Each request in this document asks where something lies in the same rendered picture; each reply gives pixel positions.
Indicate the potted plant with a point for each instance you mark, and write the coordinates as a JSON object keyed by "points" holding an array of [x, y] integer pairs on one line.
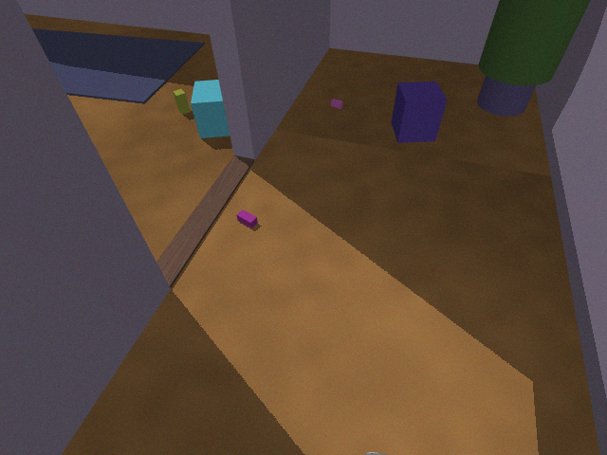
{"points": [[524, 47]]}

